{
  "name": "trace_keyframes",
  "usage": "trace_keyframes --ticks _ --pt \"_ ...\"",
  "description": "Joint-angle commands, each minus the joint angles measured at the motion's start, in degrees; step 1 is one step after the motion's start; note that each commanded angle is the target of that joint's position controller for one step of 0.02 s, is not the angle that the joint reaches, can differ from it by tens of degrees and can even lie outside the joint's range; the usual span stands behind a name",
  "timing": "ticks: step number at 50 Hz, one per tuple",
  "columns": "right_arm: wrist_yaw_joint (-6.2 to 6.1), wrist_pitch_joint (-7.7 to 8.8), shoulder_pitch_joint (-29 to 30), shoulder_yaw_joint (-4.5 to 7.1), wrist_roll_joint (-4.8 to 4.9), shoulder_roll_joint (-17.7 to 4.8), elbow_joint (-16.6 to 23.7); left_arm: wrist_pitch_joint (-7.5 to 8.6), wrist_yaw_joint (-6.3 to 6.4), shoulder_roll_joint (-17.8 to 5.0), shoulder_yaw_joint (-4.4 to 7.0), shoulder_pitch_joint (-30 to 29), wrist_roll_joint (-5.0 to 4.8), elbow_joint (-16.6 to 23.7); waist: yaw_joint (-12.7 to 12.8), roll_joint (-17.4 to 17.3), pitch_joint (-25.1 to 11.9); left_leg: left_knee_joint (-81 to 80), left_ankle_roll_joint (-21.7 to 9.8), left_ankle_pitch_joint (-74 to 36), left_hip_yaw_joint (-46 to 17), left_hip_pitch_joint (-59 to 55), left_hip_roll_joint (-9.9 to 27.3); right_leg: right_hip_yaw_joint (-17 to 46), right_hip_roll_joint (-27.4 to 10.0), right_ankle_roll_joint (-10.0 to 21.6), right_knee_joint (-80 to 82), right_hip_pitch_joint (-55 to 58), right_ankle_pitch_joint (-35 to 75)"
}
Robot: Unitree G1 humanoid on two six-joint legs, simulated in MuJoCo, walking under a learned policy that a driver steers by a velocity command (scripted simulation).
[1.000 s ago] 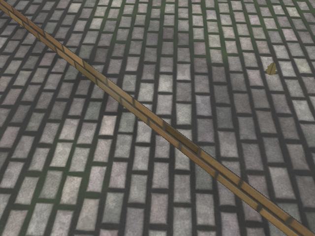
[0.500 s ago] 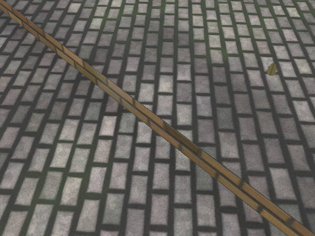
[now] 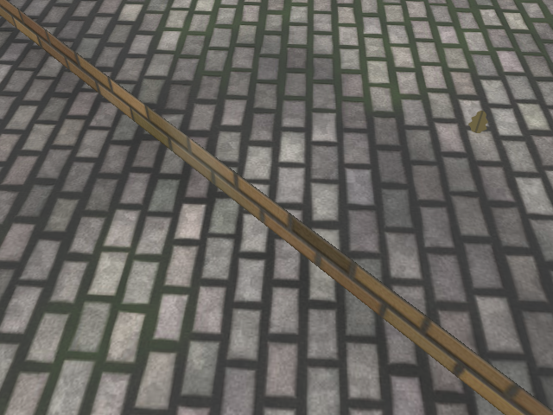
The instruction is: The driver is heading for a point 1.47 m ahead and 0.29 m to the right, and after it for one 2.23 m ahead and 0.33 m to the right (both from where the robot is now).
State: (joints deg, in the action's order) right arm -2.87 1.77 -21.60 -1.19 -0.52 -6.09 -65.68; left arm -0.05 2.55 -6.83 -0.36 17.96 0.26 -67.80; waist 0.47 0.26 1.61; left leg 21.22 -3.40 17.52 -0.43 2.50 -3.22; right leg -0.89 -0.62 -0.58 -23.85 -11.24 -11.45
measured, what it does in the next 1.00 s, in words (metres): walks ahead: right foot, then left foot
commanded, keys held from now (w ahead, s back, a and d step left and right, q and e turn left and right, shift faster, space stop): no key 0.12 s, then w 0.88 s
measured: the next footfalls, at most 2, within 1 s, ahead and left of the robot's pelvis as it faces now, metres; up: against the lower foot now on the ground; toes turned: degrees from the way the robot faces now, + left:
right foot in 0.48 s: +0.18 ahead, -0.14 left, +0.00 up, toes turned -4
left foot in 1.00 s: +0.53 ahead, +0.02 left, +0.00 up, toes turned +4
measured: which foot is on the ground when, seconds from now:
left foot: down 0.00-0.48, up 0.50-0.98, down 1.00-1.00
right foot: down 0.00-0.20, up 0.22-0.46, down 0.48-1.00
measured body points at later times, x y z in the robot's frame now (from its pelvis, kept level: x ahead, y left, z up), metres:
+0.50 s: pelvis +0.10 -0.05 -0.02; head +0.12 -0.07 +0.43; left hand +0.18 +0.20 -0.15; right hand -0.04 -0.27 -0.17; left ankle -0.07 +0.08 -0.73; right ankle +0.15 -0.14 -0.74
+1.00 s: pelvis +0.36 -0.05 -0.02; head +0.40 -0.05 +0.42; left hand +0.24 +0.16 -0.16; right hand +0.55 -0.26 -0.14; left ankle +0.49 +0.01 -0.75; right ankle +0.15 -0.14 -0.73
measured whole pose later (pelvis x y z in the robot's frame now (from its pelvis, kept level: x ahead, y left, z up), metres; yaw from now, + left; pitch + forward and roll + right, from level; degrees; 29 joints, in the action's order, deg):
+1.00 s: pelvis +0.36 -0.05 -0.02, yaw -1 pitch +1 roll +0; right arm 1.1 4.7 0.4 2.2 -1.7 -9.2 -51.7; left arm 6.1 1.0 -7.9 1.1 30.4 1.0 -64.4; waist 2.5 -0.1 4.4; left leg 29.5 -7.8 3.5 6.9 27.2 -1.2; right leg -4.3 2.1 3.0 -22.5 7.8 -27.3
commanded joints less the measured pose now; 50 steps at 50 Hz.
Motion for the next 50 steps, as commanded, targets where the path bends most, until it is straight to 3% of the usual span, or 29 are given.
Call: trace_keyframes --ticks 1,6,8,9,11,12,13,15,17,20,21,22,23,24,25,26,27,28,29,31,33,39,41,44,47,48,49,50 --pt "-0.11 0.13 -6.0 0.51 0.01 -3.82 -0.09 0.1 0.11 -3.47 0.41 4.78 -0.01 -0.01 0.01 -0.79 4.04 -4.13 -0.43 -16.56 -5.59 6.49 8.09 4.24 -4.82 1.84 1.86 2.3 9.4" --pt "-0.1 0.16 -6.21 0.51 0.01 -3.77 -0.02 0.09 0.13 -3.39 0.39 4.94 -0.03 -0.03 -0.01 -0.8 4.09 -4.1 -0.43 -17.05 -5.56 6.37 8.12 4.16 -4.84 1.77 1.73 2.29 9.49" --pt "-0.05 0.05 -7.04 0.72 -0.17 -4.17 -0.14 -0.03 0.04 -3.19 0.37 4.49 0.19 0.14 -0.61 -1.4 3.71 -6.14 -1.33 -5.24 -6.3 6.21 7.41 3.08 -3.3 1.99 0.88 1.48 2.06" --pt "0.0 -0.2 -7.77 1.38 -0.15 -5.72 -0.16 -0.1 -0.12 -3.55 0.6 3.56 0.39 0.79 -1.2 -3.03 4.71 -7.49 -2.7 4.76 -8.06 6.49 7.6 1.26 -1.33 2.29 -2.17 -0.91 -4.19" --pt "0.27 -0.77 -10.35 2.74 -0.1 -8.52 -0.21 -0.12 -0.87 -3.86 1.0 0.01 1.33 3.17 -3.23 -7.43 9.89 -12.32 -7.17 24.09 -16.34 6.25 12.87 -3.17 1.93 2.74 -10.81 -11.87 -13.99" --pt "0.42 -0.79 -11.64 3.11 -0.14 -8.86 -0.34 0.17 -1.27 -3.34 0.93 -2.22 1.87 4.8 -4.21 -8.18 13.06 -14.33 -9.33 27.65 -20.26 6.39 16.42 -4.31 1.09 3.09 -14.27 -16.57 -14.6" --pt "0.52 -0.52 -12.85 3.24 -0.44 -8.49 -0.55 0.68 -1.62 -3.24 1.01 -4.53 1.97 6.44 -5.0 -8.26 15.0 -15.63 -11.15 26.39 -23.05 5.98 18.96 -3.71 -0.64 3.45 -18.38 -20.4 -14.58" --pt "0.61 0.52 -13.98 3.59 -1.26 -8.75 -0.73 1.96 -2.23 -4.26 1.6 -6.79 1.78 8.93 -4.77 -6.36 15.17 -15.41 -12.94 17.05 -23.78 0.22 20.91 -1.8 -2.89 4.06 -23.79 -28.15 -15.25" --pt "0.73 1.61 -12.92 3.79 -1.21 -9.1 -0.16 3.24 -2.89 -5.17 2.22 -7.94 1.18 10.77 -3.74 -4.95 12.93 -14.12 -12.27 7.03 -20.36 -3.64 20.1 -1.39 -3.51 4.27 -22.04 -28.95 -13.3" --pt "0.77 2.69 -10.09 4.08 -0.91 -10.2 1.03 3.7 -3.73 -5.6 3.0 -8.25 0.55 12.79 -1.56 -6.16 9.74 -11.59 -10.17 -3.33 -14.32 -0.81 17.89 -3.09 -1.75 4.6 -15.88 -20.13 -9.37" --pt "0.9 2.9 -8.6 4.15 -0.62 -10.54 1.45 3.69 -3.83 -5.2 3.17 -5.96 0.25 12.56 0.09 -6.36 8.81 -9.82 -9.15 -6.51 -11.94 2.71 16.91 -4.34 -0.54 4.88 -12.81 -13.69 -6.65" --pt "1.09 3.08 -6.18 4.13 -0.1 -10.81 2.05 3.75 -3.75 -4.63 3.45 -0.49 -0.02 10.92 3.32 -5.43 7.27 -5.63 -7.54 -11.72 -8.56 8.37 14.89 -6.18 1.66 5.22 -8.22 -2.82 -2.25" --pt "1.43 3.44 -6.1 3.9 -0.16 -10.51 2.23 3.85 -3.34 -5.94 4.48 6.91 -0.16 8.0 5.99 -2.63 3.81 2.54 -6.04 -19.46 -5.44 12.72 11.89 -7.28 4.49 5.37 -5.83 8.85 -1.55" --pt "1.88 3.9 -6.05 3.36 -0.24 -9.27 2.65 4.26 -2.62 -9.37 5.84 15.2 0.52 5.97 9.56 3.0 -1.03 16.85 -3.9 -19.22 -0.3 18.96 7.64 0.27 -1.53 6.78 -2.03 19.84 -6.63" --pt "2.33 3.94 -8.44 2.2 0.48 -4.12 5.17 4.2 -2.29 -16.48 7.36 23.17 1.44 5.22 10.04 17.88 -7.03 39.48 -0.63 4.39 5.92 30.44 -0.57 30.36 -19.63 12.99 10.93 26.97 -23.6" --pt "2.9 3.74 -5.45 3.06 -1.35 -7.15 6.01 3.28 -2.32 -13.29 6.42 18.66 0.97 4.9 6.48 11.81 -2.75 48.78 -2.12 10.36 -1.26 34.55 1.36 41.18 -21.24 14.42 17.18 19.1 -31.37" --pt "3.5 3.58 -2.7 3.07 -1.38 -6.77 7.24 3.23 -2.42 -11.95 5.8 10.04 0.88 7.57 2.86 5.4 3.62 51.15 -3.06 4.6 -1.87 36.48 5.26 34.65 -20.83 13.69 16.4 12.09 -31.15" --pt "3.95 3.81 -0.94 2.94 -1.2 -6.24 7.45 3.7 -2.74 -10.31 5.22 5.23 0.7 9.15 1.44 0.71 5.71 48.87 -3.17 -0.51 -2.15 34.95 7.26 27.88 -18.65 12.98 17.02 6.91 -22.08" --pt "4.06 3.76 -1.04 3.16 -1.1 -5.84 7.32 4.29 -2.82 -9.39 4.72 3.89 0.68 9.51 -0.21 -0.09 5.86 46.43 -2.97 -2.65 -1.89 32.46 8.27 22.09 -16.07 11.83 17.16 4.48 -14.11" --pt "4.28 2.68 -2.76 3.39 -1.63 -5.6 6.88 5.3 -2.5 -7.15 3.66 5.23 0.6 8.48 -1.94 1.35 4.34 43.59 -1.9 -4.47 -0.57 29.4 8.62 14.24 -12.82 10.55 17.13 3.78 -2.66" --pt "4.51 1.83 -0.46 3.82 -1.53 -6.29 7.81 5.97 -2.2 -7.27 3.33 8.43 0.4 7.25 -2.15 2.25 4.52 41.64 -1.2 -6.0 1.02 31.89 8.51 10.29 -11.69 10.64 17.26 5.67 5.21" --pt "5.07 1.2 17.35 3.64 -1.1 -5.72 14.0 6.57 -2.04 -6.6 2.27 13.97 0.5 5.93 0.71 3.13 7.08 26.97 0.92 -13.38 4.96 38.61 7.5 4.18 -9.9 10.9 17.42 9.03 21.11" --pt "5.15 1.3 21.46 3.29 -0.71 -5.09 15.38 6.84 -1.84 -6.78 2.15 15.03 0.45 5.72 1.45 3.95 7.03 20.27 0.63 -15.91 6.28 35.73 6.11 2.59 -9.48 10.42 17.0 9.57 25.55" --pt "5.04 1.52 24.53 3.39 -0.45 -5.86 16.65 7.11 -1.46 -7.65 2.29 15.78 0.55 5.18 1.55 4.76 7.04 13.62 -1.06 -16.76 7.14 31.78 4.65 1.51 -10.39 10.16 15.8 12.54 30.67" --pt "4.1 2.31 19.79 4.27 -0.7 -7.69 15.82 7.28 -1.17 -9.43 2.75 13.32 0.86 5.34 -1.73 5.27 3.25 11.47 -4.24 -11.7 7.92 23.66 1.66 0.04 -11.46 9.44 6.87 16.81 50.03" --pt "3.66 2.69 13.65 4.96 -0.71 -8.87 13.91 7.05 -1.1 -10.05 2.96 12.69 1.11 5.31 -4.25 5.38 -0.27 10.45 -5.42 -9.91 8.02 17.79 0.07 -0.33 -11.23 9.05 -0.75 17.83 55.22" --pt "3.2 3.16 4.8 5.75 -0.97 -9.9 10.89 6.68 -1.15 -10.43 3.08 11.68 0.88 5.5 -7.95 4.48 -4.64 6.21 -6.54 -12.29 8.1 7.7 -0.48 -1.3 -9.88 8.31 -11.48 15.4 52.91" --pt "2.68 3.55 -3.78 6.91 -2.32 -13.28 8.8 6.57 -1.39 -9.2 2.68 11.83 0.41 6.49 -10.76 2.02 -9.99 5.75 -8.67 -8.45 -0.06 -5.96 7.58 -2.21 -7.75 7.84 -26.1 4.96 36.85"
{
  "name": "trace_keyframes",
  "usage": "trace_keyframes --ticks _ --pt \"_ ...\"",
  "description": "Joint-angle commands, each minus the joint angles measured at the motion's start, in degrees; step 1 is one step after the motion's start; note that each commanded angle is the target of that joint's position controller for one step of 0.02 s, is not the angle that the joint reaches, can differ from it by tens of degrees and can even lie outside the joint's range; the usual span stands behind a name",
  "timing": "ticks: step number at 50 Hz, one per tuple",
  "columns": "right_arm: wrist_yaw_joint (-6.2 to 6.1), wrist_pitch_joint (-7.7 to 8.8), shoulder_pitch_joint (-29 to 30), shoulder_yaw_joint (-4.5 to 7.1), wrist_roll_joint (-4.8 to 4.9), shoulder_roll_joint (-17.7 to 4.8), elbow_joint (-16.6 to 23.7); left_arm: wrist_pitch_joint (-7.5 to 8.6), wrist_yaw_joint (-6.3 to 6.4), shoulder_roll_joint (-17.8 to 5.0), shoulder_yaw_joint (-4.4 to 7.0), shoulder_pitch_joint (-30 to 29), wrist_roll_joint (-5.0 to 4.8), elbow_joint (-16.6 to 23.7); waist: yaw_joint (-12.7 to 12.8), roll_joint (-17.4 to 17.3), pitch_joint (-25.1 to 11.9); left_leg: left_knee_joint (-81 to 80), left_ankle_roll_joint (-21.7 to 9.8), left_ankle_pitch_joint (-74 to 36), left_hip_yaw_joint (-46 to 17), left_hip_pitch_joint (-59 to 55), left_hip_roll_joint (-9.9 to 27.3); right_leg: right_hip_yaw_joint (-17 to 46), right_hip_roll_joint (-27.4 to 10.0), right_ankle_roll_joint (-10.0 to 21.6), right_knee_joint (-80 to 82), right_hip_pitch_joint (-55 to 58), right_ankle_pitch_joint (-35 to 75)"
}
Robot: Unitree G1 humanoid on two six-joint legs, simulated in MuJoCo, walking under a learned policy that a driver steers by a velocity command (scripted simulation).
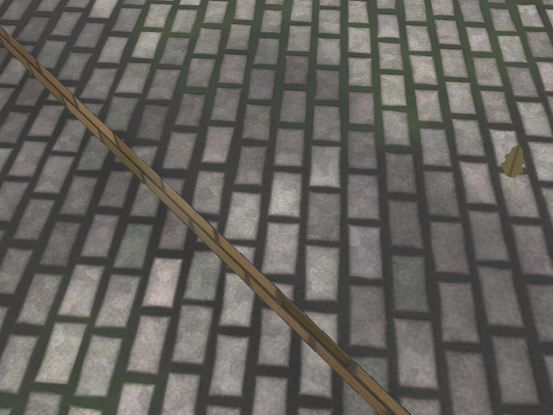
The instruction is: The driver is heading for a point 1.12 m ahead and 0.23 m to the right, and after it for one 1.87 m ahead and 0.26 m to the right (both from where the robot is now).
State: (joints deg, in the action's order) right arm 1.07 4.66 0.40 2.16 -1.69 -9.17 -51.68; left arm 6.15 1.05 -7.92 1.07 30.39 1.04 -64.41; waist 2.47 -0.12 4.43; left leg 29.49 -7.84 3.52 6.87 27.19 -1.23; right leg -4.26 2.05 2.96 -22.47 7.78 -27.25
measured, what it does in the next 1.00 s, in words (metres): climbs: right foot 0.14 m higher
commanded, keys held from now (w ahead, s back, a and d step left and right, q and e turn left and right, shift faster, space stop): w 0.50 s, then w+e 0.50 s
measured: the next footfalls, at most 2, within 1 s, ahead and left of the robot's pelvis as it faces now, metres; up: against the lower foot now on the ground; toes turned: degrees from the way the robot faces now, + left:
right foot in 0.70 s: +0.65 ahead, -0.16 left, +0.14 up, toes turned -2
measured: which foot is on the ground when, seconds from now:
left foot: down 0.00-0.70, up 0.72-1.00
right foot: down 0.00-0.00, up 0.02-0.68, down 0.70-1.00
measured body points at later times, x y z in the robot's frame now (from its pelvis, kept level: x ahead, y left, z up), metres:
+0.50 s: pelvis +0.27 -0.01 +0.02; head +0.29 -0.01 +0.47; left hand +0.43 +0.20 -0.11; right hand +0.15 -0.22 -0.13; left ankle +0.13 +0.07 -0.72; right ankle +0.35 -0.11 -0.61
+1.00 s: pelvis +0.62 -0.14 +0.15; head +0.67 -0.16 +0.60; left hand +0.63 +0.12 +0.01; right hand +0.81 -0.38 +0.07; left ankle +0.76 +0.00 -0.47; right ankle +0.61 -0.16 -0.58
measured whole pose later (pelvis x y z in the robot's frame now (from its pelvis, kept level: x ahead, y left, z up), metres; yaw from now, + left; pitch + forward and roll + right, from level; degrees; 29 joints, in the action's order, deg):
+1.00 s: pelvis +0.62 -0.14 +0.15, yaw -12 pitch +3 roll +1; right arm 0.4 4.1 -0.3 -0.8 -3.5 -10.6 -36.5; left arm 3.4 0.3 -12.0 3.3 23.2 0.3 -56.4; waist 2.7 -0.4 2.5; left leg 70.8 -2.1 12.0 -2.2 50.0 3.6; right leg 5.0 11.7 9.2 -31.3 -18.3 -14.9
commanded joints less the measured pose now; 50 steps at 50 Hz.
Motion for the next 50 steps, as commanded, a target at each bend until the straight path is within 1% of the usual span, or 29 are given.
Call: trace_keyframes --ticks 1,2,3,4,6,11,16,22,23,25,26,29,30,31,32,33,34,35,36,37,38,39,40,42,44,46,47,49,50 --pt "-1.12 0.51 -30.4 5.09 -2.29 -15.87 -5.32 0.04 -0.59 -1.41 0.14 6.43 -2.78 4.22 -9.74 -10.72 -20.73 -6.41 -13.06 9.6 -36.94 -46.67 24.38 -1.47 0.03 2.0 -52.82 -34.58 10.73" --pt "-0.33 -0.37 -26.55 4.9 0.25 -14.36 -5.4 -0.11 -0.61 -6.65 1.7 3.72 -1.6 4.09 -8.54 -5.68 -21.03 -13.75 -13.38 13.31 -46.45 -43.51 24.08 6.45 1.06 3.0 -59.51 -40.29 1.04" --pt "-0.12 -0.23 -19.38 3.94 1.12 -11.53 -4.29 -0.13 -0.68 -6.85 1.88 -2.5 -0.94 6.2 -6.03 -3.66 -11.21 -15.28 -10.79 15.89 -36.34 -34.73 22.17 7.02 -2.82 3.49 -57.68 -43.7 6.4" --pt "0.13 0.32 -16.04 2.92 1.12 -7.69 -3.92 -0.01 -0.76 -6.0 1.71 -5.8 -0.45 6.75 -4.93 -0.07 -6.02 -17.61 -8.92 9.74 -30.33 -26.85 19.89 6.73 -4.6 3.38 -54.44 -42.29 9.71" --pt "-0.43 1.07 -15.89 1.5 0.85 -3.8 -5.31 -1.19 -1.09 -4.05 1.76 -5.33 0.87 6.48 -1.38 -0.07 -2.69 -19.82 -5.69 1.36 -21.14 -17.87 15.22 6.55 -6.91 2.51 -48.62 -37.09 10.78" --pt "-0.91 2.28 -21.77 1.26 0.95 -6.61 -7.38 -3.26 -2.15 -3.96 2.0 -10.79 1.29 8.65 -0.51 -2.39 -1.43 -21.92 -5.07 -8.22 -12.76 -17.08 12.31 3.53 -7.87 0.12 -39.76 -39.81 15.35" --pt "-1.16 1.74 -27.42 0.47 0.73 -5.41 -8.35 -3.8 -1.84 -3.47 1.4 -19.4 0.52 10.98 -2.7 -4.85 -0.9 -21.47 -4.46 -9.57 -9.19 -20.57 10.34 -0.28 -7.37 -1.63 -31.09 -42.26 20.07" --pt "-2.5 1.68 -38.55 0.73 -0.33 -6.96 -11.37 -3.08 -1.24 -4.44 1.81 -31.49 1.21 15.93 -6.6 -3.45 2.76 -18.89 -8.45 -12.48 -16.92 -44.39 17.96 0.65 -9.05 0.13 -43.27 -69.07 8.77" --pt "-2.76 1.62 -40.29 0.54 -1.17 -6.68 -11.86 -3.08 -1.32 -3.31 1.51 -33.86 0.78 17.47 -7.34 -5.83 2.62 -17.74 -9.05 -15.05 -17.98 -49.2 18.93 0.25 -8.58 0.58 -52.17 -75.81 3.22" --pt "-3.46 1.49 -43.27 1.33 -2.15 -7.67 -13.2 -3.48 -0.56 -2.8 1.28 -39.82 0.53 21.8 -8.43 -5.07 4.53 -15.46 -10.78 -16.58 -21.59 -54.49 23.38 5.46 -8.48 2.03 -76.1 -93.46 -11.04" --pt "-3.56 1.57 -42.09 1.9 -2.7 -9.28 -12.75 -3.72 0.16 -2.14 0.94 -41.93 -0.51 24.08 -7.75 -4.3 5.89 -15.93 -10.76 -15.74 -20.49 -55.16 25.33 7.89 -7.32 3.36 -88.29 -102.16 -17.48" --pt "-3.29 2.24 -42.72 0.95 -4.0 -6.95 -14.1 -2.44 1.09 1.31 -2.05 -52.49 -1.7 32.06 -9.11 -1.63 9.45 -17.41 -3.66 -18.87 -12.6 -54.67 23.4 9.86 -5.31 7.93 -95.56 -115.57 -29.9" --pt "-3.3 2.21 -40.59 0.32 -3.42 -6.18 -14.08 -1.89 0.74 1.53 -3.1 -53.96 -1.68 34.68 -7.39 -0.65 10.03 -20.29 -0.31 -16.97 -8.25 -50.89 22.15 8.82 -7.0 8.54 -86.56 -112.76 -30.21" --pt "-3.78 1.5 -35.37 -0.11 -1.21 -5.74 -13.17 -1.8 -0.28 2.82 -4.62 -52.62 -0.52 36.74 -3.88 1.96 7.75 -25.62 2.08 -19.25 -3.46 -39.07 18.59 5.25 -8.43 9.25 -70.99 -95.72 -24.84" --pt "-3.66 0.82 -27.26 -0.25 1.59 -7.2 -9.12 -1.92 -2.22 1.95 -4.84 -40.42 -0.58 33.26 2.36 5.94 -0.47 -26.98 1.32 -36.2 2.99 -19.38 12.12 -5.76 -3.87 9.09 -52.3 -57.75 -4.78" --pt "-2.94 1.0 -26.64 0.48 4.23 -11.98 -5.82 -2.71 -3.21 -1.26 -2.62 -24.72 -0.53 26.48 4.7 3.78 -14.64 -17.07 -3.33 -64.63 1.28 -7.1 11.22 -10.12 2.93 7.53 -55.01 -23.99 14.83" --pt "-1.58 2.31 -24.75 2.59 5.14 -21.2 -4.62 -4.0 -2.34 -4.22 -0.5 -7.48 -1.82 21.58 13.96 -5.59 -23.16 -1.43 -2.85 -81.71 1.5 -8.63 13.66 -7.74 4.98 7.07 -49.66 -8.53 17.63" --pt "-0.74 2.66 -26.74 4.3 6.24 -23.58 -5.43 -5.58 -2.09 -10.86 1.92 -1.12 -0.21 17.98 16.03 -7.17 -27.25 18.05 0.8 -76.1 -2.59 -14.2 12.25 2.72 5.82 9.36 -38.48 -5.8 10.02" --pt "1.76 2.9 -28.03 2.95 4.74 -13.75 -3.94 -5.89 -1.55 -21.7 4.5 -4.04 0.31 16.03 8.74 14.4 -25.98 50.7 7.36 6.79 -2.59 -1.73 -4.35 37.99 -9.7 17.64 -18.68 -3.57 31.92" --pt "2.76 3.64 -33.18 2.47 1.83 -11.29 -1.29 -6.21 -0.65 -22.35 5.33 -9.31 -0.82 17.37 2.92 15.82 -32.43 66.82 6.31 13.24 -12.15 2.28 -5.67 62.06 -14.23 18.17 -5.53 -3.4 39.91" --pt "2.84 2.95 -32.25 2.13 0.9 -9.1 0.05 -5.62 -0.89 -19.65 5.17 -15.79 -1.27 17.26 -1.57 8.86 -28.83 69.79 6.03 8.76 -12.79 3.49 -3.05 60.66 -13.24 15.86 -4.18 -8.31 22.65" --pt "2.2 2.23 -29.28 1.32 -0.03 -6.62 1.54 -5.12 -1.02 -16.21 4.75 -17.58 -1.54 14.89 -3.49 2.57 -20.61 68.49 5.82 8.42 -11.67 6.23 -1.58 56.07 -11.32 13.45 -3.81 -15.86 13.07" --pt "1.41 1.44 -24.95 0.16 -1.11 -4.0 3.32 -4.47 -0.85 -12.23 3.9 -18.31 -0.94 12.97 -4.61 0.03 -11.74 66.3 5.2 9.73 -11.71 10.05 0.13 49.64 -8.64 10.97 -5.24 -24.29 10.98" --pt "0.21 -0.28 -19.22 -0.83 -2.07 -3.3 6.99 -3.14 -0.73 -6.42 2.58 -18.59 0.12 11.51 -5.82 -1.26 -6.53 61.19 3.69 10.97 -13.11 11.42 2.58 37.79 -4.99 9.37 -6.3 -34.03 15.5" --pt "-1.03 -0.83 -13.87 -1.02 -1.2 -4.63 10.74 -1.75 -0.59 -7.19 2.82 -15.3 -0.11 10.2 -5.2 1.91 -6.15 58.08 4.16 15.35 -11.75 15.02 3.99 32.46 -4.57 11.12 -4.38 -33.02 24.95" --pt "-1.57 -0.59 -8.74 -1.84 -1.88 -3.48 14.18 -1.01 -0.51 -8.44 2.89 -11.62 -0.18 9.53 -5.04 2.37 -6.4 58.6 3.9 17.74 -10.23 20.97 4.45 28.56 -2.62 11.33 -1.21 -30.4 23.23" --pt "-1.45 -0.36 -5.61 -2.32 -2.42 -3.7 16.37 -1.15 -0.58 -8.29 2.77 -11.08 -0.65 10.13 -5.35 -0.28 -5.22 51.1 3.98 14.14 -10.45 19.87 5.22 26.39 -1.45 9.34 1.34 -32.36 21.18" --pt "-0.74 -0.59 -1.87 -1.88 -1.89 -7.0 18.03 -1.55 -0.55 -10.09 3.48 -11.55 -1.02 14.32 -2.55 -3.82 -5.02 34.44 6.81 4.59 -4.79 12.29 4.29 23.27 -0.65 8.15 8.3 -33.41 29.88" --pt "-0.26 -0.51 0.48 -1.77 -1.47 -6.88 18.92 -1.33 -0.63 -9.92 3.33 -9.15 -1.25 14.95 -0.73 -1.74 -6.38 31.28 7.74 0.4 -4.26 12.17 3.88 24.41 -2.07 7.24 9.51 -29.0 37.12"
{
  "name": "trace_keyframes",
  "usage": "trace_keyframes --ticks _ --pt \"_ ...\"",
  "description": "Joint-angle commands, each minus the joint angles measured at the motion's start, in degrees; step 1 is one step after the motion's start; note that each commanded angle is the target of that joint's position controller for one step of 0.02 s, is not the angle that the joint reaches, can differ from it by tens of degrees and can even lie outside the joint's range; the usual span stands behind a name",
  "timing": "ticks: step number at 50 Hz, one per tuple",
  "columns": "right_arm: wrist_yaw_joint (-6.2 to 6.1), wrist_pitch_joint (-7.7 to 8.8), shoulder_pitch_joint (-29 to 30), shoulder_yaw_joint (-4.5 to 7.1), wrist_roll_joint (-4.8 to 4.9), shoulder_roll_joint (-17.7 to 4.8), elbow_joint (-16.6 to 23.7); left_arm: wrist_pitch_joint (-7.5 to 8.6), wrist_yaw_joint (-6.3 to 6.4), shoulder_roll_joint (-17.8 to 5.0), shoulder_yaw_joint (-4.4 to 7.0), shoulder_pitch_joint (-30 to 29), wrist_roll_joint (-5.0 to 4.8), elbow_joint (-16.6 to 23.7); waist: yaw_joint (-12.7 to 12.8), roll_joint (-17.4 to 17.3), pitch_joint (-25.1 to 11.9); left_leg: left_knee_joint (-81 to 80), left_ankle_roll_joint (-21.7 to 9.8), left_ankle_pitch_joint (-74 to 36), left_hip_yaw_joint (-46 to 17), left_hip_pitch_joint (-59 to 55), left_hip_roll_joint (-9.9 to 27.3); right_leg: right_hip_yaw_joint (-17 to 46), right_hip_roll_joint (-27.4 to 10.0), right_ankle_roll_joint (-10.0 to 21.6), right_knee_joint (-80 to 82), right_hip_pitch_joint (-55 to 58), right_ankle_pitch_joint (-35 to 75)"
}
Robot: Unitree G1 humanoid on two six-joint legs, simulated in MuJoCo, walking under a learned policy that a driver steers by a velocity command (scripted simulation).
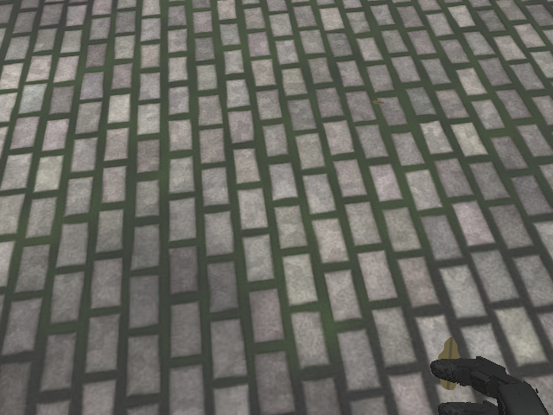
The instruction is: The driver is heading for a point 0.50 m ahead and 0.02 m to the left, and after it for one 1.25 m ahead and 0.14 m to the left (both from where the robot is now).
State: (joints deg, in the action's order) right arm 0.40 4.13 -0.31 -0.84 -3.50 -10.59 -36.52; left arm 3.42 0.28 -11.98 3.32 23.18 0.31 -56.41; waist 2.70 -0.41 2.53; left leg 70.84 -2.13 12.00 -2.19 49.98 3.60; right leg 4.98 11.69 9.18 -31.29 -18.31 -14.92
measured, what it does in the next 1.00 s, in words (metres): walks ahead: left foot, then right foot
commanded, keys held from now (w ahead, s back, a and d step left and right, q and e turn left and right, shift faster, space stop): w+e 0.26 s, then w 0.12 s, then q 0.62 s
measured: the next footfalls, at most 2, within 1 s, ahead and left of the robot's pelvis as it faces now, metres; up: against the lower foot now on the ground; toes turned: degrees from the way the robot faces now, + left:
left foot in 0.32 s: +0.39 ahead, +0.06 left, +0.00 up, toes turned -15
right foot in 0.74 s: +0.51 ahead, -0.15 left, +0.00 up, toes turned -4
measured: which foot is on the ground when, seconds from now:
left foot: up 0.00-0.30, down 0.32-0.74, up 0.76-1.00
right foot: down 0.00-0.30, up 0.32-0.72, down 0.74-1.00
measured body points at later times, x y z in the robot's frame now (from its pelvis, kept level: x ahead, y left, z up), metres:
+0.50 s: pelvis +0.32 +0.00 +0.01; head +0.35 +0.00 +0.46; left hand +0.50 +0.23 -0.10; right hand +0.34 -0.29 -0.10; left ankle +0.35 +0.07 -0.73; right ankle +0.22 -0.10 -0.64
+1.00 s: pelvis +0.40 -0.04 +0.01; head +0.43 -0.05 +0.46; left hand +0.55 +0.22 -0.09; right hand +0.52 -0.32 -0.10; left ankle +0.39 +0.07 -0.66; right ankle +0.47 -0.15 -0.73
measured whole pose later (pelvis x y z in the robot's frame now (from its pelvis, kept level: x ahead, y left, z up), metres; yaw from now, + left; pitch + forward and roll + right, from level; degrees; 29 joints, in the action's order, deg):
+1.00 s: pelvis +0.40 -0.04 +0.01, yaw +1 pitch +1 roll +0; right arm 0.8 -4.1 -14.2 4.5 -1.0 -17.1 -39.1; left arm 0.5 2.6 -13.1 1.2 11.2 1.8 -38.9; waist -0.6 -1.5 2.1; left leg 59.4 1.6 25.5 0.0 27.1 -1.0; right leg -5.6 -1.7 1.9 -25.4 -18.1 -7.8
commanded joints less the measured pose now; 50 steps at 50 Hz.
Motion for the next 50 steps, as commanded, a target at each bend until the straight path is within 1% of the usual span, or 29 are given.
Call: trace_keyframes --ticks 1,2,4,10,11,13,14,15,16,17,18,19,20,21,24,27,29,33,35,36,37,38,39,40,41,42,44,46,50 --pt "0.78 0.06 2.67 1.08 0.58 -5.08 4.75 1.44 0.3 -6.46 1.41 0.76 -0.69 6.94 0.32 0.1 -4.7 -13.37 2.48 -10.96 4.77 -9.07 -1.42 15.77 -12.55 0.41 18.21 1.85 30.2" --pt "1.07 -0.05 3.51 1.17 0.61 -5.05 4.94 1.29 0.52 -7.49 2.02 3.64 -1.08 6.9 1.58 1.23 -5.4 -16.35 2.14 -13.46 4.0 -6.11 -1.58 15.97 -13.28 -0.92 17.45 8.94 33.05" --pt "1.54 -0.35 5.95 1.08 0.97 -5.06 5.45 0.73 1.21 -8.01 2.39 8.34 -0.93 7.29 3.59 2.54 -5.37 -21.2 2.03 -14.29 3.79 -2.1 -3.07 16.77 -14.0 -1.89 16.11 18.59 37.27" --pt "2.26 -0.63 14.98 0.85 1.52 -6.48 8.92 -0.15 2.07 -8.22 2.81 12.77 0.29 7.99 5.56 5.85 -1.39 -32.18 0.83 -10.39 4.05 -2.73 -6.05 20.58 -16.02 -2.29 13.61 27.5 45.32" --pt "2.21 -0.44 13.92 1.03 1.65 -7.02 8.89 -0.22 2.31 -8.72 2.91 11.6 0.39 8.46 4.68 5.83 -1.91 -35.52 0.13 -10.03 4.1 -7.54 -7.06 20.49 -15.55 -3.09 12.13 26.77 48.72" --pt "0.91 -0.31 5.84 2.07 2.27 -8.78 6.52 0.08 2.28 -10.56 3.21 7.25 0.22 9.78 0.16 6.39 -5.56 -41.01 -1.45 -7.3 4.31 -27.42 -10.7 19.25 -13.04 -6.34 4.88 19.64 61.06" --pt "0.04 -0.07 -0.59 3.01 2.73 -10.59 4.78 0.67 1.87 -11.32 3.33 5.93 0.22 10.23 -2.95 6.35 -7.91 -43.03 -2.34 -8.71 2.9 -35.31 -9.44 20.07 -13.1 -7.15 -1.77 18.32 63.38" --pt "-0.98 0.59 -9.98 3.86 2.9 -11.96 2.33 1.44 1.36 -11.21 3.26 2.45 -0.19 11.35 -8.17 5.24 -10.85 -46.91 -4.08 -12.98 -0.49 -46.73 -4.78 19.48 -12.1 -7.66 -11.13 13.36 59.09" --pt "-2.14 1.02 -18.2 4.52 1.79 -13.53 1.02 2.22 0.95 -8.48 2.5 1.87 -0.64 13.18 -10.68 -0.1 -17.09 -44.03 -7.09 -12.37 -8.13 -60.4 5.88 15.32 -10.43 -7.23 -24.0 5.42 30.7" --pt "-1.92 0.81 -18.8 5.47 0.58 -16.6 0.81 1.34 1.34 -4.33 1.57 12.0 -2.8 13.17 -5.17 -14.93 -23.57 -41.01 -19.43 -28.19 -33.92 -75.67 24.0 7.04 -1.38 -10.09 -43.64 -12.11 -20.87" --pt "-1.31 0.11 -17.78 5.73 2.09 -12.51 1.62 0.74 1.66 -9.0 1.58 11.75 0.17 11.87 -4.75 -5.08 -23.27 -46.75 -19.64 -17.31 -39.01 -65.96 21.41 4.23 -6.36 -8.0 -46.7 -11.94 -12.83" --pt "-1.13 0.46 -13.99 4.72 2.03 -8.37 1.42 0.65 1.12 -8.52 1.56 4.91 1.0 12.59 -4.03 -0.96 -13.48 -51.08 -17.67 -11.77 -32.29 -56.46 17.55 4.05 -6.97 -7.98 -45.44 -13.15 -6.94" --pt "-0.79 0.98 -12.45 4.17 1.7 -6.32 0.78 0.72 0.65 -8.25 1.41 -0.57 1.45 14.06 -3.99 2.26 -6.97 -52.76 -16.31 -18.13 -26.37 -50.21 14.82 3.6 -7.2 -7.88 -44.02 -14.76 -5.64" --pt "-0.85 1.7 -13.83 3.97 1.8 -6.53 -0.41 0.38 0.1 -7.88 1.35 -3.64 1.71 15.06 -3.75 2.19 -4.57 -53.04 -15.58 -29.64 -21.88 -47.57 13.01 3.95 -7.49 -8.12 -43.07 -15.69 -5.88" --pt "-0.2 3.13 -17.15 3.91 3.3 -7.64 -4.27 -0.49 -0.84 -5.7 0.45 -3.89 2.36 16.39 -0.7 -1.53 -5.59 -53.54 -12.8 -49.34 -13.51 -45.67 8.64 0.62 -9.39 -9.29 -34.24 -14.14 -6.26" --pt "-0.03 2.75 -17.78 3.76 3.11 -8.76 -5.44 -0.79 -1.33 -3.64 -0.94 -6.49 2.67 17.51 0.0 -5.05 -6.13 -52.94 -10.4 -56.91 -7.97 -41.03 4.12 -3.73 -9.78 -10.94 -22.73 -10.51 -2.81" --pt "-0.07 1.56 -19.47 4.38 2.86 -10.29 -6.05 -1.14 -1.36 -2.54 -1.97 -11.36 1.86 18.99 -1.45 -6.78 -6.03 -51.97 -8.18 -55.06 -5.36 -37.1 1.15 -5.56 -8.75 -10.92 -14.44 -5.46 2.11" --pt "-0.27 -0.44 -23.13 5.4 3.15 -12.21 -6.01 -1.72 0.02 -5.2 -2.02 -16.6 0.79 20.8 -3.28 -7.02 -7.1 -48.1 -5.98 -43.52 -9.89 -38.02 1.57 -4.36 -7.84 -10.25 -6.62 -1.41 7.75" --pt "-0.55 -1.09 -22.09 5.73 3.22 -12.57 -4.98 -1.15 0.87 -6.1 -1.81 -15.65 0.78 21.09 -2.11 -6.12 -6.14 -44.74 -4.95 -34.7 -13.37 -37.32 1.64 -3.07 -8.28 -9.37 0.44 2.73 9.49" --pt "-0.64 -1.29 -21.3 5.87 3.7 -12.48 -4.35 -0.48 1.4 -6.71 -1.63 -13.94 1.15 20.87 -0.98 -4.85 -5.7 -41.67 -3.56 -28.32 -13.99 -35.47 0.32 -2.26 -9.55 -8.6 6.48 7.23 14.21" --pt "-0.64 -1.14 -22.32 5.54 4.27 -10.57 -3.15 0.27 2.12 -9.53 -0.96 -11.82 2.11 20.99 -1.32 -0.25 -8.24 -35.5 -1.62 -16.72 -13.02 -30.99 -1.92 3.65 -17.83 -6.56 6.29 15.11 26.47" --pt "-1.06 -1.28 -25.37 4.65 4.66 -6.77 -1.4 0.28 2.51 -12.94 -0.43 -8.38 2.54 21.85 -1.61 9.98 -13.71 -23.49 -0.02 12.52 -7.03 -23.9 -6.78 13.95 -32.68 -1.44 2.94 24.38 51.92" --pt "-1.98 -2.72 -30.61 5.21 4.55 -8.98 -2.16 -1.0 2.09 -12.27 0.1 -6.2 0.67 20.79 -1.44 15.67 -19.83 -11.76 0.35 31.14 -0.44 -21.92 -10.09 21.34 -39.54 7.32 4.19 24.37 55.58" --pt "-2.14 -3.93 -29.22 5.84 2.91 -11.21 -3.29 -1.59 1.9 -9.38 -0.34 -7.5 -0.1 21.58 -1.76 8.61 -15.99 -5.08 1.38 28.04 0.06 -19.01 -8.07 20.17 -36.67 8.57 7.21 20.26 45.29" --pt "-1.83 -4.72 -25.76 5.95 2.1 -10.42 -3.22 -1.7 2.13 -6.39 -1.22 -10.59 -0.01 21.98 -2.64 5.59 -11.0 -3.25 2.31 23.49 -0.35 -18.0 -6.69 15.4 -32.76 6.84 9.59 15.61 36.63" --pt "-1.44 -5.41 -24.21 5.99 2.05 -9.72 -2.86 -1.94 2.43 -5.46 -1.6 -13.47 0.4 22.3 -4.07 5.82 -8.24 -3.31 3.44 20.41 -0.53 -18.86 -5.58 11.17 -29.94 4.97 12.0 11.31 31.93" --pt "-0.58 -6.86 -24.02 6.13 2.03 -9.3 -2.77 -2.05 2.78 -6.67 -1.16 -15.16 0.89 22.22 -5.4 7.91 -6.75 -1.87 4.76 16.06 0.96 -22.27 -5.45 4.51 -26.63 3.88 13.67 5.73 30.29" --pt "-0.16 -7.68 -22.93 6.16 2.41 -8.87 -2.02 -1.95 2.66 -6.82 -0.9 -15.05 1.29 22.02 -5.81 7.45 -7.61 -3.38 4.73 13.99 1.55 -23.79 -5.26 1.34 -26.06 3.71 13.82 4.22 27.77" --pt "1.3 -8.6 -17.85 5.1 2.54 -7.41 0.91 -2.31 2.15 -8.08 -0.07 -14.42 1.7 21.65 -4.42 10.26 -6.58 -17.27 3.0 12.46 2.87 -27.94 -3.28 -2.05 -26.06 2.78 14.46 2.07 13.32"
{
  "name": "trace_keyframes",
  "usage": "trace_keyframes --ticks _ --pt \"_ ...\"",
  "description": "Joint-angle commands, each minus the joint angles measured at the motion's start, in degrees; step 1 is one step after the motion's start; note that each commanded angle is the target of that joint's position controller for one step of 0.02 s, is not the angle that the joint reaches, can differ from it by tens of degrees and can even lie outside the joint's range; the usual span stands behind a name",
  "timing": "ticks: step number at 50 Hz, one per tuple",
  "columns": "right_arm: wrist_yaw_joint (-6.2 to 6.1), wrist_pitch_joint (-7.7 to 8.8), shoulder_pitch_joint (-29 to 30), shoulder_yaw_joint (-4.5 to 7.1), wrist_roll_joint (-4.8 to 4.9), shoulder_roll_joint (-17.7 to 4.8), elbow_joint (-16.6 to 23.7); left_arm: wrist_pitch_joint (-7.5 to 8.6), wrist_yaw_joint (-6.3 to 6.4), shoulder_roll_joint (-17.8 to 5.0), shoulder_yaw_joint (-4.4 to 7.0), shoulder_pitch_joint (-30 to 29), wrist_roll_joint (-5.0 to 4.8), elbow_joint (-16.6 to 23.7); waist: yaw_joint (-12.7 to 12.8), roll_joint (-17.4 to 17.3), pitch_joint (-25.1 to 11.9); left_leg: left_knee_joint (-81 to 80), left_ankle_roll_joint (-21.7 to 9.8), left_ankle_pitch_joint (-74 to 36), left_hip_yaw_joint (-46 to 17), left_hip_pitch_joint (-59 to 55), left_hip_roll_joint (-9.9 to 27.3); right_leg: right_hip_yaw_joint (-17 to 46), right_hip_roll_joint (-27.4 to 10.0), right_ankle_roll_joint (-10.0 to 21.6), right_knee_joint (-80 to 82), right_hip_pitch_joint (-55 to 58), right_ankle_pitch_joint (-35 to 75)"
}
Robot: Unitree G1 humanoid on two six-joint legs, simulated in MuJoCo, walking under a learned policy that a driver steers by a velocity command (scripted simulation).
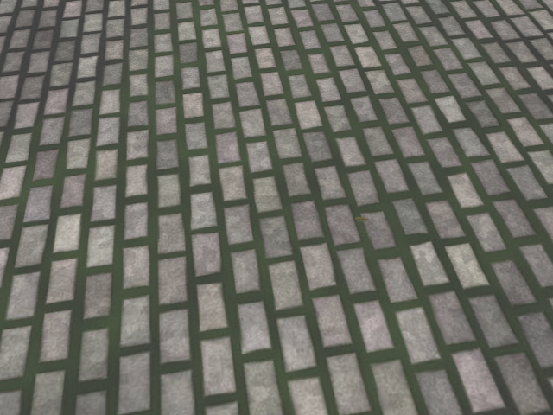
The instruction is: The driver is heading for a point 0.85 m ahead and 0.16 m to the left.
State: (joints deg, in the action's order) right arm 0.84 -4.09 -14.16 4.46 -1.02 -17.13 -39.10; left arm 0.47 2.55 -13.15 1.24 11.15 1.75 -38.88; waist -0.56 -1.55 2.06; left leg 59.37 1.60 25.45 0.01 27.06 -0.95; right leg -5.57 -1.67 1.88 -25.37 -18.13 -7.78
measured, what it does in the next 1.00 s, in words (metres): steps on the spot, turning left: left foot, then right foot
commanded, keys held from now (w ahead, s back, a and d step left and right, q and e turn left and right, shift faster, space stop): q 0.56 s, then no key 0.42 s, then e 0.02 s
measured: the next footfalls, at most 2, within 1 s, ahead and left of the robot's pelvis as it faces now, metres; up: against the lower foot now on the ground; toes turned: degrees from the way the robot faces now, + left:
left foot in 0.14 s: +0.02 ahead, +0.11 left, +0.00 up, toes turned +6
right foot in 0.64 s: +0.06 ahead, -0.07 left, +0.00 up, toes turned +27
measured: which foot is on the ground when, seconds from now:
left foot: up 0.00-0.12, down 0.14-0.64, up 0.66-0.96, down 0.98-1.00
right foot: down 0.00-0.12, up 0.14-0.62, down 0.64-1.00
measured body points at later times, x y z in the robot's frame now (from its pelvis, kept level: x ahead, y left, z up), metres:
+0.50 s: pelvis -0.02 +0.03 +0.00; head +0.01 +0.05 +0.45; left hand +0.04 +0.33 -0.11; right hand +0.17 -0.21 -0.09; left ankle -0.02 +0.11 -0.74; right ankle +0.03 -0.10 -0.69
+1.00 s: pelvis -0.03 +0.00 +0.00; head -0.01 +0.01 +0.45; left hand -0.04 +0.28 -0.12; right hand +0.19 -0.18 -0.12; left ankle -0.09 +0.09 -0.74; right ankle +0.02 -0.08 -0.74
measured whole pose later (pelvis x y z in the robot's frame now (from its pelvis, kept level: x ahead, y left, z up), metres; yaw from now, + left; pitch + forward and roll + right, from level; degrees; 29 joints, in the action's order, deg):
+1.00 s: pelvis -0.03 +0.00 +0.00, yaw +26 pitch -1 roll +0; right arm -0.3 -2.9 -12.6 1.3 -0.8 -14.3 -43.4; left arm -0.7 0.8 -13.8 0.6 13.1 0.7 -42.6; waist 0.7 0.1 2.5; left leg 25.0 -0.9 14.8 -3.0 8.9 -2.8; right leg 0.4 1.5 1.7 -28.8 -13.5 -14.6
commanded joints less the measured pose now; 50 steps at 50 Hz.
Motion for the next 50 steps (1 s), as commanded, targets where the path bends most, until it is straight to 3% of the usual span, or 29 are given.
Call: trace_keyframes --ticks 1,4,5,6,7,8,9,10,11,13,16,22,27,30,31,32,33,34,35,36,38,39,43,46,48,49,50 --pt "1.19 -0.43 -2.92 -0.36 0.16 -1.0 4.22 0.45 -0.28 -7.81 2.4 -1.81 0.44 3.84 -0.5 12.06 -5.96 -9.04 -1.36 -0.08 1.41 -6.68 1.24 8.24 -13.13 10.0 8.16 1.58 4.61" --pt "1.48 0.19 -2.84 -0.32 0.32 -1.96 5.51 -0.37 -0.66 -10.53 3.45 -0.17 0.4 3.17 -0.47 11.01 -6.72 -19.22 -3.31 -1.49 4.06 -12.25 0.02 7.35 -14.39 8.61 4.47 1.67 3.54" --pt "1.49 0.66 -4.86 -0.31 0.22 -1.98 5.07 -0.8 -0.59 -11.14 3.73 -0.27 0.02 3.04 -1.77 9.46 -6.73 -26.04 -4.35 -5.12 4.76 -16.88 -0.97 5.5 -13.54 6.54 1.33 -0.66 1.78" --pt "1.29 1.3 -6.51 -0.09 -0.13 -3.04 4.4 -1.29 -0.65 -10.44 3.86 1.78 0.08 2.31 -2.03 4.56 -5.39 -33.41 -5.09 -8.11 1.49 -20.5 -0.98 2.56 -11.38 2.87 -4.34 -4.69 -3.97" --pt "0.69 1.97 -6.59 0.79 -0.72 -7.76 5.21 -1.88 -1.13 -6.78 3.23 4.29 0.5 2.96 -0.9 -10.94 -3.14 -43.12 -7.63 -8.72 -18.21 -22.82 12.35 -3.84 -5.08 -2.48 -19.75 -14.76 -19.46" --pt "0.04 1.73 -6.55 3.02 -0.92 -16.41 7.24 -2.55 -0.28 -6.47 2.72 -0.92 0.14 7.01 -3.11 -17.76 0.87 -46.02 -15.95 -23.65 -34.91 -15.67 24.38 1.03 2.98 -4.29 -27.45 -23.42 -29.4" --pt "-0.67 1.51 -7.63 2.78 -1.2 -13.74 6.43 -2.97 -0.18 -7.74 2.84 -4.2 0.14 7.12 -3.84 -10.5 1.22 -45.47 -17.88 -24.19 -30.46 -13.45 21.75 6.58 0.73 -3.98 -35.31 -20.91 -25.78" --pt "-1.01 1.39 -3.81 1.72 -0.67 -10.88 6.43 -3.0 -0.58 -7.76 2.95 -2.93 -0.65 6.18 -0.82 -7.92 1.86 -44.5 -16.27 -21.62 -24.7 -11.26 17.45 7.89 0.37 -3.62 -36.59 -19.54 -19.95" --pt "-0.95 1.35 0.52 1.27 -0.46 -9.38 7.01 -2.69 -0.9 -8.34 3.21 -1.18 -0.67 4.79 1.53 -6.11 1.56 -43.77 -13.66 -20.35 -20.3 -11.21 12.94 8.02 0.31 -3.48 -36.18 -18.24 -14.9" --pt "-0.88 1.89 2.7 0.72 0.2 -7.46 7.56 -2.55 -1.42 -9.31 3.65 2.31 0.46 2.32 2.23 -6.47 -2.61 -41.47 -12.75 -28.95 -16.62 -14.07 9.43 6.72 1.41 -3.77 -39.02 -15.86 -11.59" --pt "-0.77 2.43 -1.08 0.98 0.57 -7.6 6.26 -2.74 -1.81 -8.05 3.23 0.9 -0.11 2.6 0.71 -4.03 -4.85 -40.16 -13.53 -31.48 -18.55 -19.32 9.76 7.32 1.72 -4.44 -37.29 -17.37 -11.6" --pt "-0.88 2.19 -4.95 1.75 -0.16 -8.71 5.26 -2.71 -1.39 -7.36 2.3 -3.27 -0.52 4.28 -2.05 -5.67 -4.54 -39.07 -15.52 -27.53 -25.6 -21.94 10.46 8.55 2.86 -3.87 -25.89 -16.17 -15.02" --pt "-0.19 1.84 -2.78 2.24 -0.56 -9.5 5.25 -2.03 -0.98 -7.53 1.76 -2.14 -1.46 4.57 -1.11 -6.5 -5.34 -37.42 -14.04 -31.9 -29.8 -17.47 8.32 8.69 5.75 -2.34 -16.44 -6.0 -16.98" --pt "-0.1 1.69 0.84 2.13 0.12 -8.7 5.3 -1.26 -0.15 -7.19 1.52 3.3 -1.82 3.06 2.23 -6.13 -6.13 -35.2 -10.14 -30.71 -29.59 -13.91 5.57 7.75 6.13 -1.08 -1.13 5.41 -10.2" --pt "-0.39 1.83 0.75 1.68 0.63 -7.26 5.17 -0.83 0.36 -8.14 1.76 4.33 -1.31 2.68 2.52 -4.45 -6.22 -33.22 -7.3 -23.3 -28.12 -9.67 3.37 9.54 3.36 -0.34 5.34 11.57 -5.8" --pt "-0.55 2.05 -2.32 0.74 0.85 -3.67 5.19 -0.55 0.77 -11.77 2.3 2.87 -0.4 3.65 0.48 6.05 -6.81 -24.47 -3.98 -5.47 -21.43 -3.8 -1.66 21.38 -8.65 2.58 11.18 16.08 -8.97" --pt "-1.05 2.16 -3.03 0.99 0.26 -4.37 5.92 -0.83 0.29 -16.23 3.04 -1.15 -0.1 5.2 -0.18 14.88 -3.54 -14.33 -2.17 7.52 -9.12 4.51 -11.38 34.97 -19.57 9.07 12.96 12.35 0.66" --pt "-1.18 1.97 -2.31 1.9 -1.3 -7.96 4.89 -0.9 -0.22 -14.06 3.07 1.01 -0.08 4.24 0.65 10.33 -3.46 -3.82 -1.55 8.18 -9.21 1.74 -7.0 33.51 -20.64 13.37 11.07 7.66 6.31" --pt "-0.9 1.85 -2.44 2.03 -0.87 -7.89 3.75 -0.66 -0.64 -10.26 1.91 -1.22 -0.58 4.3 -0.94 7.12 -2.39 -0.22 -1.36 4.86 -9.69 0.53 -6.36 28.64 -17.03 12.91 10.47 5.7 7.55" --pt "-0.58 1.55 -3.3 1.83 -0.51 -7.06 2.41 -0.52 -0.9 -8.42 1.45 -3.6 -0.62 4.4 -2.05 6.28 -1.33 2.25 -0.8 1.3 -9.24 -0.78 -6.11 22.96 -12.95 11.01 9.9 4.33 9.16" --pt "0.15 1.08 -4.25 1.38 -0.23 -5.91 1.23 -0.23 -0.61 -7.88 1.24 -4.48 -0.57 4.27 -2.03 9.67 -2.48 2.9 0.25 -1.04 -7.81 -0.64 -6.36 17.41 -8.92 9.36 8.41 7.22 15.44" --pt "0.24 0.95 -3.31 0.98 0.04 -5.28 1.03 -0.19 -0.61 -7.61 1.12 -3.22 -0.7 3.71 -1.19 9.34 -2.99 0.9 0.72 -1.25 -7.41 -1.29 -6.21 16.27 -8.38 9.22 8.05 8.41 16.39" --pt "0.09 0.37 0.56 -0.99 0.45 -1.99 1.04 -0.2 -0.89 -8.06 1.18 0.17 -0.78 1.57 1.27 10.93 -3.35 -16.12 0.8 1.2 -3.46 -6.66 -3.41 15.96 -8.24 9.32 6.49 11.8 13.35" --pt "-0.64 0.55 0.3 -1.44 0.95 -2.02 -0.06 -0.94 -1.41 -9.92 1.87 2.44 -0.49 -0.13 1.64 12.22 -3.05 -28.95 -0.75 -1.22 0.04 -12.39 -3.52 17.13 -8.08 9.47 3.66 11.49 16.49" --pt "-1.34 1.6 -1.62 -1.91 0.46 -1.98 -1.56 -0.9 -1.41 -9.3 1.69 2.88 -0.93 -0.93 -0.2 9.14 -3.52 -42.89 -2.31 -16.39 -2.2 -21.94 -1.55 16.47 -7.29 5.94 1.02 6.98 17.52" --pt "-1.79 2.48 -1.75 -1.83 -0.33 -4.2 -1.4 -0.37 -1.62 -7.88 1.28 3.51 -1.0 -0.44 0.37 5.46 -5.81 -43.52 -3.39 -19.74 -8.52 -27.88 4.03 15.72 -6.42 3.12 -0.17 3.02 11.91" --pt "-2.08 2.97 1.56 -1.52 -0.44 -7.13 -1.55 0.09 -2.16 -4.43 0.28 5.26 -1.77 0.09 3.97 -4.62 -4.69 -40.81 -6.17 -28.38 -14.38 -25.0 10.15 11.31 -1.01 0.91 1.58 1.47 0.65"
Keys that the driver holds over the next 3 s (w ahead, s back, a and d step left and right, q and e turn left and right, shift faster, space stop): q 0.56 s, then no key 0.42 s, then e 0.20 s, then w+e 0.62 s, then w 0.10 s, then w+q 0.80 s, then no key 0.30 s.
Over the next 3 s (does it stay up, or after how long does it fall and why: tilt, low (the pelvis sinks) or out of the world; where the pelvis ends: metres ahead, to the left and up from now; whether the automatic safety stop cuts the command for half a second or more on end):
stays up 0.77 0.08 -0.01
